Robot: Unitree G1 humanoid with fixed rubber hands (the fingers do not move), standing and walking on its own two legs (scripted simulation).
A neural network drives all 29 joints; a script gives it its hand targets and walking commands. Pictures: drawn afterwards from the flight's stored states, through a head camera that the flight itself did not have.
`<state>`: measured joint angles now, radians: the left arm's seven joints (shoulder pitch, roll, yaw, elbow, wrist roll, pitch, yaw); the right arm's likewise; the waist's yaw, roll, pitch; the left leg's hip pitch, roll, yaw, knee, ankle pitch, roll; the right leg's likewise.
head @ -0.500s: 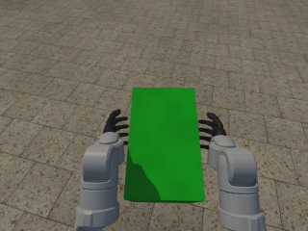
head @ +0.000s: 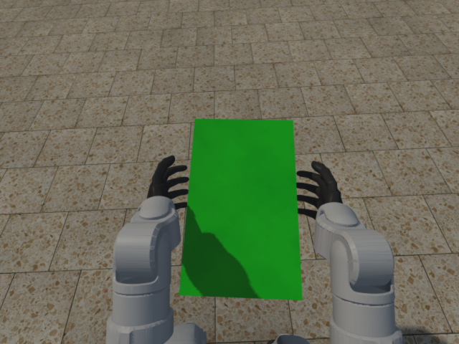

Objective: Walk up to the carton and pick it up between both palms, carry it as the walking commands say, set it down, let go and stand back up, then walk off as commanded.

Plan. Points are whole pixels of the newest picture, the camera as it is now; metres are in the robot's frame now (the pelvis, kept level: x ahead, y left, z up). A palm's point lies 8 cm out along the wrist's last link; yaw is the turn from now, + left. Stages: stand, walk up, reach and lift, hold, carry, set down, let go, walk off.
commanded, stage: carry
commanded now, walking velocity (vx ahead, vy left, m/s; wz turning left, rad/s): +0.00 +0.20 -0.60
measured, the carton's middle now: (241, 211) +0.33 -0.01 +0.00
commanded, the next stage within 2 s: none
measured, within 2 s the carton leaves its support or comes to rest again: neither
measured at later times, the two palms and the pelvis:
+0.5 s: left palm (165, 234) +0.25 +0.11 +0.10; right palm (343, 308) +0.15 -0.13 +0.08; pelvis -0.06 +0.09 -0.02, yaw -20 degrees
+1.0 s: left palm (117, 254) +0.22 +0.17 +0.10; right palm out of the picture +0.09 -0.04 +0.10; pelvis -0.08 +0.21 +0.00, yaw -33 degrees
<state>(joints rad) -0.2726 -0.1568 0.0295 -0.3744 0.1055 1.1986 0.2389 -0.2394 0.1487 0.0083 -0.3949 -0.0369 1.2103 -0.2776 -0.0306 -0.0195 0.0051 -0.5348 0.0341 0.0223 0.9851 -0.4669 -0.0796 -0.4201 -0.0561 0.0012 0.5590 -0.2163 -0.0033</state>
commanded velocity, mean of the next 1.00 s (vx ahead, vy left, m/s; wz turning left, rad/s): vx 0.00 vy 0.15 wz -0.46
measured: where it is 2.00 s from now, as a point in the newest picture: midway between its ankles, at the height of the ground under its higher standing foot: outside the picture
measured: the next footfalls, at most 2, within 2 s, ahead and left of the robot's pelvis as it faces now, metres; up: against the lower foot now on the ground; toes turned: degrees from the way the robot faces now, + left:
left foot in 0.14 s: +0.03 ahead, +0.18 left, +0.00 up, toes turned +0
right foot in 0.48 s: -0.06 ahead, -0.02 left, +0.00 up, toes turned -28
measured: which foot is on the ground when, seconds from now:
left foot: up 0.00-0.12, down 0.14-0.48, up 0.50-0.82, down 0.84-1.00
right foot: down 0.00-0.14, up 0.16-0.46, down 0.48-0.84, up 0.86-1.00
